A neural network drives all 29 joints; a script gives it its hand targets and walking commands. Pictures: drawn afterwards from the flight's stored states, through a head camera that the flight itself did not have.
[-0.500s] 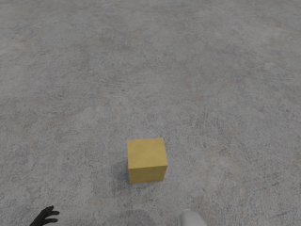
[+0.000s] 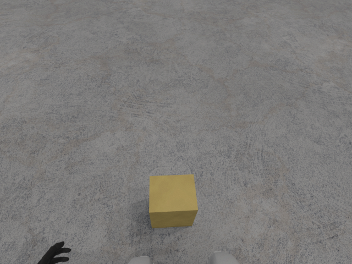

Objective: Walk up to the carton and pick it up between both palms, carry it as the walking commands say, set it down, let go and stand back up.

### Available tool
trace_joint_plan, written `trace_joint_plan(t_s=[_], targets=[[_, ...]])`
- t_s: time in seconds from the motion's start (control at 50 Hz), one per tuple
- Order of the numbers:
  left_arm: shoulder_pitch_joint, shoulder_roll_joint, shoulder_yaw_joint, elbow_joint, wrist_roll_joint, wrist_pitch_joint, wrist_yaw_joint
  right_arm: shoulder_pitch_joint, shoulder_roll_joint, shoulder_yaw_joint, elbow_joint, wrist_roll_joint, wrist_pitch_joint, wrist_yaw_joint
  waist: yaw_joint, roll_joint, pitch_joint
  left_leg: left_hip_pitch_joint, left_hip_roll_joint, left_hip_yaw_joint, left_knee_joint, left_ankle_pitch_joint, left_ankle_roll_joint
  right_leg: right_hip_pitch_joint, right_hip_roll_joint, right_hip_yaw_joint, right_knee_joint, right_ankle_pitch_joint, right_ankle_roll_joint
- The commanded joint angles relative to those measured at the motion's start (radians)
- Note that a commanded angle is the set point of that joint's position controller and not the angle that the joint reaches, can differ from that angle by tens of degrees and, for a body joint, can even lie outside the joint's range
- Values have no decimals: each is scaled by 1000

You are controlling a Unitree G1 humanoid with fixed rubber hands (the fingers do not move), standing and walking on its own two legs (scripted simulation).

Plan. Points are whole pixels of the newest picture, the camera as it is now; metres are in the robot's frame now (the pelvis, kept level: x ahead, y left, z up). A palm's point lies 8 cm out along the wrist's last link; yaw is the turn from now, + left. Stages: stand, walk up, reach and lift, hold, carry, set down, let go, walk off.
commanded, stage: walk up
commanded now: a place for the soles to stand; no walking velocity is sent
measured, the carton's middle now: (171, 202) +0.47 +0.03 -0.62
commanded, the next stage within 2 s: none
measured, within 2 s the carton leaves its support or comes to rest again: neither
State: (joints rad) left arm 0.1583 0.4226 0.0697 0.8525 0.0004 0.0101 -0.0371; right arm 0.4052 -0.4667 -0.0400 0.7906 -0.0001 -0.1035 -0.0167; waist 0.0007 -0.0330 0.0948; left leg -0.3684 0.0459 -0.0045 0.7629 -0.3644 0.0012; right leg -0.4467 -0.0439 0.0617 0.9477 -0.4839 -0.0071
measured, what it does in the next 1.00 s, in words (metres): steps on the spot: right foot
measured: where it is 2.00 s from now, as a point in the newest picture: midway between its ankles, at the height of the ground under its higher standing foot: outside the picture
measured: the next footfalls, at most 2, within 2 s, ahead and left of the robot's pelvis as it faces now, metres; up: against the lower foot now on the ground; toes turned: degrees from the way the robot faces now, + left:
right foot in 0.12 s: +0.10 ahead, -0.19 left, +0.00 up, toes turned +3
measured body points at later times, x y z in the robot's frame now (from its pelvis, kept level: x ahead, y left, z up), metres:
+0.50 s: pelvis +0.03 -0.03 -0.01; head +0.06 -0.02 +0.44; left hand +0.13 +0.29 -0.12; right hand +0.11 -0.37 -0.09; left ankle +0.05 +0.12 -0.71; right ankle +0.06 -0.19 -0.71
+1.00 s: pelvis +0.03 -0.03 +0.00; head +0.05 -0.02 +0.44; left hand +0.14 +0.29 -0.12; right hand +0.12 -0.37 -0.09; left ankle +0.05 +0.12 -0.71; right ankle +0.06 -0.19 -0.71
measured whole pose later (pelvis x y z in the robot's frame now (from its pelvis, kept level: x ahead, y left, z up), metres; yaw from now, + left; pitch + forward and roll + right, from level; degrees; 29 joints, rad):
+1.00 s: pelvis +0.03 -0.03 +0.00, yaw +2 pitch -1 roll +0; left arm 0.14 0.41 0.07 0.89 0.00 0.01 -0.03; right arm 0.31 -0.46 0.01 0.80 0.00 -0.08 -0.03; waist 0.00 -0.04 0.06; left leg -0.38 0.04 -0.02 0.77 -0.37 -0.03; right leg -0.38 -0.05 0.04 0.78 -0.39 0.01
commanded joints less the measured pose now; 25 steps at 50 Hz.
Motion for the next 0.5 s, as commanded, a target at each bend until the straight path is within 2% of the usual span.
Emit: trace_joint_plan(t_s=[0.0, 0.02, 0.04, 0.06, 0.08, 0.1, 0.12, 0.14, 0.16, 0.18, 0.2, 0.22, 0.24, 0.26, 0.28, 0.3, 0.32, 0.34, 0.36, 0.38, 0.4, 0.42, 0.44, 0.46, 0.48], targets=[[-27, 166, 55, -79, 8, -29, 15, 36, -268, -92, -31, -14, -13, -21, -20, 180, -111, 201, 214, -299, -204, 614, 215, -78, -10, -119, -82, -20, -18], [-13, 161, 55, -74, 8, -33, 17, 5, -268, -92, -41, -12, -4, -20, -3, 165, -119, 167, 198, -265, -167, 580, 211, -8, 0, -137, -179, 9, -26], [18, 156, 56, -60, 9, -43, 21, -25, -254, -85, -45, -9, 4, -19, 27, 131, -131, 92, 163, -211, -101, 528, 178, 114, 22, -153, -325, 104, -41], [65, 181, 63, -39, 24, -52, 26, -41, -209, -69, -54, -3, 9, -16, 52, 74, -165, 1, 124, -157, -3, 458, 131, 255, 20, -104, -382, 164, -65], [111, 254, 77, -28, 44, -57, 33, -42, -139, -48, -67, 6, 11, -17, 67, -139, -187, -158, 27, -68, 201, 332, 70, 355, -128, 156, -478, 151, -119], [55, 298, 77, -56, 30, -57, 32, -40, -87, -24, -74, 4, 18, -22, 40, -290, -108, -342, -79, 42, 256, -160, 30, 346, -309, 417, -598, 147, -202], [48, 313, 85, -42, 20, -47, 23, -86, -176, -53, -66, -2, 23, -33, 63, -202, -60, -288, -38, -52, 288, -244, 36, 231, -342, 413, -587, 167, -268], [-5, 285, 74, -42, 17, -40, 20, -47, -183, -52, -46, 6, 23, -26, 33, -175, -29, -218, -22, -26, 232, -244, 32, 164, -298, 314, -566, 145, -258], [-33, 269, 69, -43, 21, -34, 21, -27, -172, -51, -27, 4, 19, -17, 25, -182, -16, -170, -23, 13, 141, -229, 37, 145, -242, 226, -529, 148, -237], [-49, 256, 62, -46, 22, -30, 18, 4, -159, -48, -3, 2, 9, -13, 7, -200, -33, -93, -37, 61, 23, -149, 35, 133, -180, 132, -471, 229, -205], [-71, 231, 54, -52, 17, -23, 15, 61, -142, -47, 31, -2, 0, -13, -16, -178, -69, -8, -66, 116, -81, -30, 28, 119, -134, 64, -392, 279, -173], [-80, 211, 46, -62, 12, -15, 11, 116, -139, -50, 61, -4, -7, -17, -44, -133, -107, 86, -87, 128, -173, 74, 23, 97, -117, 32, -299, 276, -149], [-63, 152, 32, -73, 7, -10, 11, 141, -161, -59, 71, -16, -13, -23, -51, -8, -141, 179, -37, -4, -217, 118, 42, 25, -85, -16, -137, 243, -116], [-68, 95, 23, -91, -1, -6, 12, 84, -242, -69, 31, -31, -20, -29, -30, 203, -120, 189, 191, -426, -355, 131, 126, -126, 6, -80, 35, 74, -50], [-106, 170, 46, -90, 10, 5, 23, 39, -321, -83, 9, -13, -18, -31, -31, 156, -78, 105, 292, -574, -380, 90, 228, -142, -2, -27, 26, -119, -34], [-95, 188, 51, -74, 7, 4, 23, -18, -304, -83, -4, -18, -19, -32, -9, 116, -43, 55, 305, -563, -351, 129, 270, -109, -15, -12, 44, -139, -29], [-63, 169, 46, -65, 4, -5, 21, -67, -285, -73, -11, -23, -17, -33, 16, 127, -43, 64, 274, -474, -290, 249, 254, -80, -24, -33, -39, -123, -29], [-22, 154, 46, -44, 3, -17, 22, -112, -259, -59, -12, -18, -13, -33, 44, 107, -66, 41, 210, -349, -224, 330, 203, 18, -15, -69, -185, -6, -34], [17, 162, 47, -18, 7, -26, 22, -126, -226, -45, -9, -10, -6, -29, 55, 92, -112, -11, 148, -233, -155, 400, 137, 156, -8, -82, -293, 134, -43], [26, 190, 56, -10, 20, -34, 23, -125, -189, -34, -9, -3, -1, -25, 54, 26, -144, -65, 98, -176, -73, 373, 90, 221, -52, 0, -354, 212, -65], [2, 235, 65, -23, 29, -37, 24, -101, -154, -27, -16, 2, 6, -22, 26, -77, -137, -110, 13, -87, 38, 262, 52, 220, -132, 167, -446, 172, -114], [-40, 261, 67, -28, 21, -40, 22, -97, -133, -25, -18, 2, 13, -21, 4, -144, -106, -131, -53, 12, 71, 77, 27, 183, -208, 255, -506, 103, -157], [-64, 263, 65, -30, 18, -34, 15, -71, -157, -35, 1, 1, 18, -23, -3, -168, -97, -70, -40, 33, 26, -81, 34, 144, -241, 232, -492, 100, -197], [-98, 254, 56, -31, 18, -26, 12, -50, -154, -31, 17, 0, 13, -20, -17, -146, -90, -9, -42, 44, -73, -66, 42, 121, -202, 157, -444, 113, -180], [-121, 223, 46, -32, 15, -19, 11, -29, -150, -32, 38, -7, 6, -21, -29, -113, -97, 58, -41, 29, -126, 50, 46, 83, -150, 92, -380, 164, -142]])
